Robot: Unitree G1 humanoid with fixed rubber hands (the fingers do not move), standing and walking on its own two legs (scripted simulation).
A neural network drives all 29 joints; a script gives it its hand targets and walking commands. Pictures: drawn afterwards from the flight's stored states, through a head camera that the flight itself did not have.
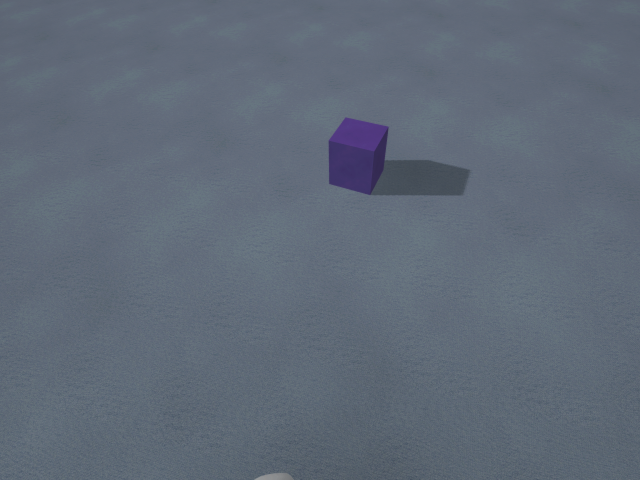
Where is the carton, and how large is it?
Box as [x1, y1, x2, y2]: [329, 117, 388, 194]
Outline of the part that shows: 345,117 329,139 329,183 369,194 383,168 388,127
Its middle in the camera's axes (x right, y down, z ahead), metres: +0.19 -0.37 +1.80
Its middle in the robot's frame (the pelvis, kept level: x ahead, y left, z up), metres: +1.54 -0.08 -0.64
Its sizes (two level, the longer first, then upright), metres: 0.210 0.200 0.250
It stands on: the floor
